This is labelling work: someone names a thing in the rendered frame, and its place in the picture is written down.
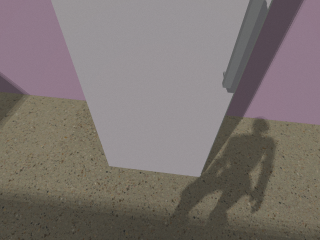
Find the handle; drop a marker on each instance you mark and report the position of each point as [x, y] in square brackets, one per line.
[248, 23]

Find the fridge door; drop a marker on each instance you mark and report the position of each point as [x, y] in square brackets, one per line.
[151, 72]

